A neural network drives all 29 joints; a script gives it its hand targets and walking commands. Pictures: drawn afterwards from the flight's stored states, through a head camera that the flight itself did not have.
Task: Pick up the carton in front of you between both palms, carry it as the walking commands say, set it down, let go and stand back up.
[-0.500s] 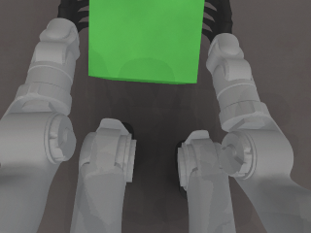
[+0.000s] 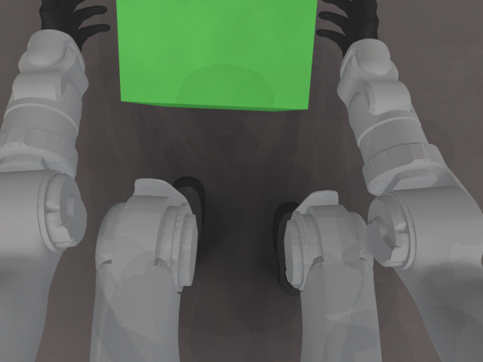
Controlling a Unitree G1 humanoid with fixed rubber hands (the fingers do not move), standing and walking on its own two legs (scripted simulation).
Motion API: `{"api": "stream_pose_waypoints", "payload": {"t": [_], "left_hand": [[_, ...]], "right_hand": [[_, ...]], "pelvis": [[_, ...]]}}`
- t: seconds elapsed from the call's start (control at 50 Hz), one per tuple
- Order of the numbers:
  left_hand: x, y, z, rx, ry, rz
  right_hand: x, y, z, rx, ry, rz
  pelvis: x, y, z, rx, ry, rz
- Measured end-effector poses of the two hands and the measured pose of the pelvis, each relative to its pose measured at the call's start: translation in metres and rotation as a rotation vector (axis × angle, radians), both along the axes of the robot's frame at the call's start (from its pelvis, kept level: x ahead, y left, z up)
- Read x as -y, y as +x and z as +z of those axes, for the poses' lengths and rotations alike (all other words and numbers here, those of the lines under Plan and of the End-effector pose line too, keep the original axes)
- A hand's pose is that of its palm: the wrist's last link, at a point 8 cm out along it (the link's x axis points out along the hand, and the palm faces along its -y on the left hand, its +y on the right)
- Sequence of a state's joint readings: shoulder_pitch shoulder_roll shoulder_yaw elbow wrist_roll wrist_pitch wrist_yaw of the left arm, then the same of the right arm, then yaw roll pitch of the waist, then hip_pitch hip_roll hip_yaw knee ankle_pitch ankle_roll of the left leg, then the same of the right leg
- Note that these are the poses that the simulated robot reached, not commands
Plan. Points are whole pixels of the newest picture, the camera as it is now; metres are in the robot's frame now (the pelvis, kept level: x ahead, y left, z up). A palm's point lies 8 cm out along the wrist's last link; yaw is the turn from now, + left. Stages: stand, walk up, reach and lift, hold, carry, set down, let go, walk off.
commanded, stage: set down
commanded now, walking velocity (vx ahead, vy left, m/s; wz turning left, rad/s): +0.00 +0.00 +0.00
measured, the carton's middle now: (219, 37) +0.52 +0.09 -0.24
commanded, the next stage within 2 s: let go in 1.14 s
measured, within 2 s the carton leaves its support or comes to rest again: neither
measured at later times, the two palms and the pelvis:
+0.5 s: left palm out of the picture +0.50 +0.29 -0.04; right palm out of the picture +0.54 -0.08 -0.04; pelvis +0.01 +0.00 +0.08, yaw +1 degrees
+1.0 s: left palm out of the picture +0.50 +0.31 +0.10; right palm out of the picture +0.54 -0.09 +0.11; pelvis +0.03 +0.01 +0.21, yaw +2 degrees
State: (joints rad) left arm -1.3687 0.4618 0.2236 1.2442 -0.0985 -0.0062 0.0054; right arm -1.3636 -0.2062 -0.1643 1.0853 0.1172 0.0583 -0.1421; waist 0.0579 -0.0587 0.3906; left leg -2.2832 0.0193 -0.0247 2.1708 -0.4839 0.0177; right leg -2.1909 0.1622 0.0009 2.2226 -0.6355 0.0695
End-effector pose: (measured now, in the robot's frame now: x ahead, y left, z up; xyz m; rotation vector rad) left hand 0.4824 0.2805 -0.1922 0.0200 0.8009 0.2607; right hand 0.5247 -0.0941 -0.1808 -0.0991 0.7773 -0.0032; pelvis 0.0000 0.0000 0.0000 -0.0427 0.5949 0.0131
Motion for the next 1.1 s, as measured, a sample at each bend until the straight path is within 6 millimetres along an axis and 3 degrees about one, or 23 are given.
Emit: {"api": "stream_pose_waypoints", "payload": {"t": [0.12,0.26,0.46,0.74,1.1], "left_hand": [[-0.016,0.012,0.011,0.068,0.009,0.002],[-0.010,0.028,0.055,0.156,-0.011,-0.024],[-0.014,0.019,0.136,0.141,-0.007,-0.024],[-0.020,0.021,0.212,0.160,0.003,-0.038],[-0.026,0.020,0.326,0.160,-0.003,-0.054]], "right_hand": [[0.003,0.003,0.001,0.044,0.005,-0.006],[-0.006,0.013,0.045,0.128,0.010,-0.012],[-0.012,0.013,0.129,0.121,0.000,-0.039],[-0.004,0.012,0.203,0.147,-0.005,-0.045],[-0.002,0.010,0.317,0.148,-0.008,-0.037]], "pelvis": [[-0.002,0.000,-0.003,0.005,0.000,0.004],[-0.002,0.002,0.009,-0.010,-0.007,0.019],[-0.002,0.009,0.067,-0.113,-0.020,0.037],[-0.006,0.018,0.133,-0.185,-0.023,0.041],[-0.013,0.040,0.235,-0.179,-0.023,0.060]]}}
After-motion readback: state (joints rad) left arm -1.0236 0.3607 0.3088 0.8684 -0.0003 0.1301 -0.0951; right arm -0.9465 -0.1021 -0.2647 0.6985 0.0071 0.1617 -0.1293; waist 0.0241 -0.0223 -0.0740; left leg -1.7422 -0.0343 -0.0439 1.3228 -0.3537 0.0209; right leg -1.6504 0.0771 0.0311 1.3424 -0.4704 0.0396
